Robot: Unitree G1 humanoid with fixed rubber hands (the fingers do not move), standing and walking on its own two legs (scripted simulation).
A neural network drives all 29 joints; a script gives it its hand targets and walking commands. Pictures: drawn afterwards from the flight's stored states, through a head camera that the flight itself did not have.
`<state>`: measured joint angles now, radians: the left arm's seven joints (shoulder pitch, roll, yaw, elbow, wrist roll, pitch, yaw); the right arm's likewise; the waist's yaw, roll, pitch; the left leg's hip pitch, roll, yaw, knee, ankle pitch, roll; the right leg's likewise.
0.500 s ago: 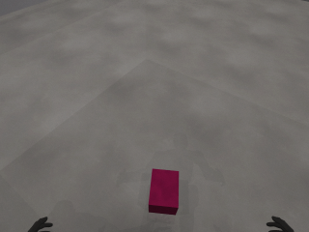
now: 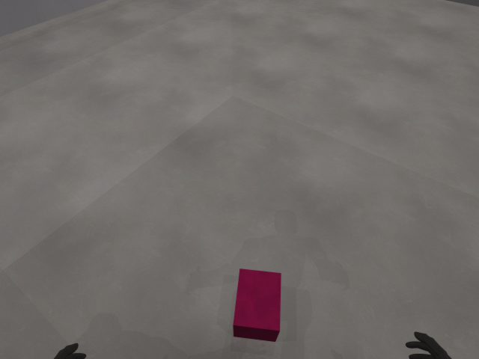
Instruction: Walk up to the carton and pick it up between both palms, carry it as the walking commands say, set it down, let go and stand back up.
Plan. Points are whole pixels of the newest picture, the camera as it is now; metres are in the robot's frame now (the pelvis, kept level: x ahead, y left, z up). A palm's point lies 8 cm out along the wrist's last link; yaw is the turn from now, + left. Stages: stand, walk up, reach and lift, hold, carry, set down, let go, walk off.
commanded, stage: walk up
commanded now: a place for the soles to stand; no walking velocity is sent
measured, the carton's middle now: (257, 304) +0.44 -0.04 -0.69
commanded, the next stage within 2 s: reach and lift in 0.54 s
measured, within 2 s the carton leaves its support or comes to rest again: neither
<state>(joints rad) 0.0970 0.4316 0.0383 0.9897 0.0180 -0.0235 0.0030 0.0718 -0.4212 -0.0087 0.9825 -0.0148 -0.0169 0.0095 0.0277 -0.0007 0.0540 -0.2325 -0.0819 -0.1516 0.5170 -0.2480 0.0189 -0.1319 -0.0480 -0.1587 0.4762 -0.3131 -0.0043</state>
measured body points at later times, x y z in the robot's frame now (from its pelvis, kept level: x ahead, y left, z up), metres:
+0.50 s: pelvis +0.01 +0.00 +0.01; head +0.02 +0.01 +0.46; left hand +0.12 +0.33 -0.10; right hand +0.14 -0.31 -0.10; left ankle +0.02 +0.11 -0.74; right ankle -0.03 -0.11 -0.74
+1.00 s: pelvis -0.02 -0.01 -0.03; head +0.10 -0.01 +0.40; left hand +0.23 +0.26 -0.12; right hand +0.22 -0.30 -0.12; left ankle +0.02 +0.11 -0.74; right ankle -0.03 -0.11 -0.74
